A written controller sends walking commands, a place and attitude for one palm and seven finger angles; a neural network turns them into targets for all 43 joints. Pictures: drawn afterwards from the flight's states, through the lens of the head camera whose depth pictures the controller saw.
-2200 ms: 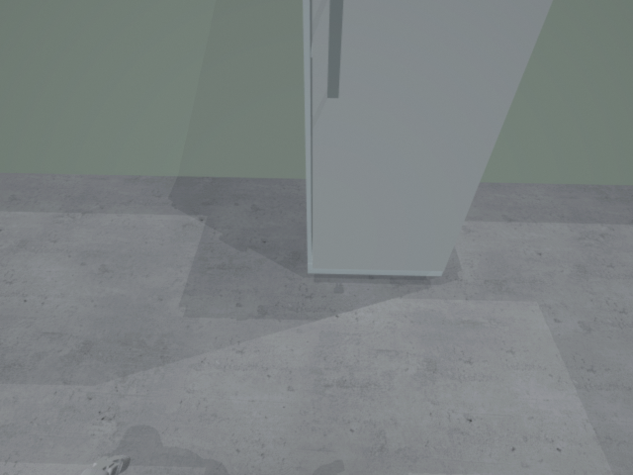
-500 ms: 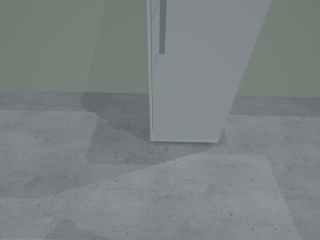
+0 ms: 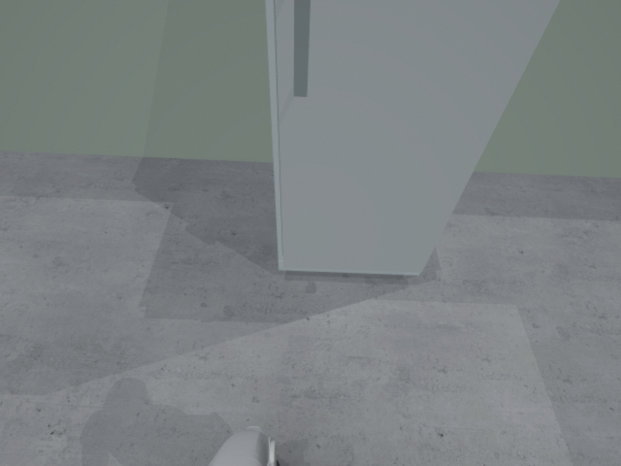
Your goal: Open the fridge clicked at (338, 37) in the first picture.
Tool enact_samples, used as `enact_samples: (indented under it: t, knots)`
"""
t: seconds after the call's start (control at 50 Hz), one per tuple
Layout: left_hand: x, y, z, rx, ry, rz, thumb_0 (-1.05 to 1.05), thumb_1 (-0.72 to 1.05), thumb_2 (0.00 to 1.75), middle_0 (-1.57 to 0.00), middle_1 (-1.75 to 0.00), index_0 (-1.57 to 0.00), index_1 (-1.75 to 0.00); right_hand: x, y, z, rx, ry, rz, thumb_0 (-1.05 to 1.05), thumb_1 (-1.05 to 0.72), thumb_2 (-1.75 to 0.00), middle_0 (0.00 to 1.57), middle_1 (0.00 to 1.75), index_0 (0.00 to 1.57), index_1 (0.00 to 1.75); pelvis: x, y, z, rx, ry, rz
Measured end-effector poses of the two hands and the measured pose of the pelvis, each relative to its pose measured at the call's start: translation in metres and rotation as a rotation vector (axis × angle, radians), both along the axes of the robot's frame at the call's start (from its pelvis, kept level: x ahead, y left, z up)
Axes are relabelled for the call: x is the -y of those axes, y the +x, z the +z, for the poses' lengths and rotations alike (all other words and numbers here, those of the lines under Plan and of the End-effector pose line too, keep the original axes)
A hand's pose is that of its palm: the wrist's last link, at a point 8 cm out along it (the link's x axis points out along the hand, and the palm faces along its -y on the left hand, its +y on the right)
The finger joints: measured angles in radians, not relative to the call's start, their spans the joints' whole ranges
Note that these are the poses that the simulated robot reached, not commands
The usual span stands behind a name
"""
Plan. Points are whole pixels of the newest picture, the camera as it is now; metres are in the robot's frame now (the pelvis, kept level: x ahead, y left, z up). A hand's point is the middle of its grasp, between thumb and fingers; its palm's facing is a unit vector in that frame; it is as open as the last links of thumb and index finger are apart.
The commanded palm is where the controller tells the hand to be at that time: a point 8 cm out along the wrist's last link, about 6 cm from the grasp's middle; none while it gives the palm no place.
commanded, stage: take the last steps up to it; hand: left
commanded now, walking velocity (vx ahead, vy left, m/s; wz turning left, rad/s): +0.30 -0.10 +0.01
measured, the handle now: (302, 22) +0.78 +0.11 +0.18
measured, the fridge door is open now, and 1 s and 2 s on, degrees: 0 0 0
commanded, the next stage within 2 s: come to a stop and stand still in 0.58 s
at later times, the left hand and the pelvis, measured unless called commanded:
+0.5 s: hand (223, 374) +0.26 +0.17 -0.15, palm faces -0.03 -0.98 -0.18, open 7.3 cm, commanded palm none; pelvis +0.18 -0.02 +0.01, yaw -2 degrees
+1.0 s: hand (261, 347) +0.32 +0.12 -0.19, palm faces +0.08 -0.98 -0.17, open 7.3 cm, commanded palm none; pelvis +0.31 -0.05 +0.00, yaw +0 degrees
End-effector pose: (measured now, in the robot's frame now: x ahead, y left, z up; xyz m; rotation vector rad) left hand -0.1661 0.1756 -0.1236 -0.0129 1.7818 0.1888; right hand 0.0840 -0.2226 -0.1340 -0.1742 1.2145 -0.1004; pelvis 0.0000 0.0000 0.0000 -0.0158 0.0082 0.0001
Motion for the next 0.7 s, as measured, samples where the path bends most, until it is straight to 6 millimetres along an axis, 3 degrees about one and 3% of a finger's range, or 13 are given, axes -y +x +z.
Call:
enact_samples:
  t: [0.06, 0.12, 0.16, 0.28, 0.36, 0.46, 0.58, 0.64, 0.7]
  knots:
    - [-0.009, 0.025, -0.014, -0.014, -0.015, 0.003, 0.0, 0.9, 0.9, -0.21, -0.3, -0.21, -0.3, -0.016, 0.048, -0.004, 0.088, -0.002, 0.006, 0.01, -0.91, -0.9, 0.2, 0.3, 0.2, 0.3, -0.009, 0.029, -0.012, 0.01, -0.005, -0.002]
    - [-0.026, 0.072, -0.027, 0.041, -0.01, -0.022, 0.01, 0.9, 0.9, -0.21, -0.3, -0.21, -0.3, -0.026, 0.067, -0.003, 0.129, -0.002, -0.019, 0.01, -0.91, -0.9, 0.2, 0.3, 0.2, 0.3, -0.016, 0.052, -0.014, 0.03, 0.007, -0.026]
    - [-0.039, 0.118, -0.031, 0.127, 0.007, -0.051, 0.01, 0.9, 0.9, -0.21, -0.3, -0.2, -0.3, -0.029, 0.065, 0.001, 0.109, 0.0, -0.045, 0.0, -0.91, -0.9, 0.2, 0.3, 0.2, 0.3, -0.018, 0.065, -0.008, 0.041, 0.009, -0.033]
    - [-0.062, 0.266, -0.022, 0.443, 0.052, -0.108, 0.0, 0.91, 0.9, -0.2, -0.3, -0.2, -0.3, -0.003, 0.059, 0.02, 0.038, -0.076, -0.101, -0.03, -0.96, -0.9, 0.2, 0.3, 0.21, 0.3, -0.018, 0.102, 0.01, 0.035, 0.004, -0.027]
    - [-0.066, 0.335, -0.011, 0.542, 0.074, -0.138, 0.01, 0.93, 0.9, -0.2, -0.3, -0.2, -0.3, 0.003, 0.047, 0.021, -0.051, -0.068, -0.129, -0.02, -0.95, -0.9, 0.2, 0.3, 0.2, 0.3, -0.011, 0.128, 0.014, 0.026, 0.011, -0.026]
    - [-0.054, 0.399, -0.002, 0.555, 0.078, -0.198, 0.01, 0.93, 0.9, -0.2, -0.3, -0.2, -0.3, 0.006, 0.033, 0.016, -0.173, -0.024, -0.187, 0.0, -0.92, -0.9, 0.2, 0.3, 0.2, 0.3, 0.006, 0.164, 0.016, 0.015, 0.018, -0.029]
    - [-0.014, 0.47, -0.005, 0.547, 0.079, -0.272, 0.0, 0.91, 0.9, -0.2, -0.3, -0.2, -0.3, 0.018, 0.025, 0.001, -0.342, 0.042, -0.255, 0.0, -0.91, -0.9, 0.2, 0.3, 0.2, 0.3, 0.04, 0.214, 0.006, -0.001, 0.032, -0.041]
    - [0.007, 0.493, -0.011, 0.57, 0.088, -0.265, 0.0, 0.91, 0.9, -0.2, -0.3, -0.2, -0.3, 0.032, 0.037, -0.009, -0.412, 0.064, -0.247, 0.01, -0.91, -0.9, 0.2, 0.3, 0.2, 0.3, 0.057, 0.237, -0.003, 0.001, 0.019, -0.032]
    - [0.02, 0.498, -0.009, 0.567, 0.101, -0.205, 0.0, 0.92, 0.9, -0.2, -0.3, -0.2, -0.3, 0.048, 0.074, -0.008, -0.398, 0.053, -0.213, 0.01, -0.91, -0.9, 0.2, 0.3, 0.2, 0.3, 0.066, 0.256, 0.001, 0.007, 0.009, -0.017]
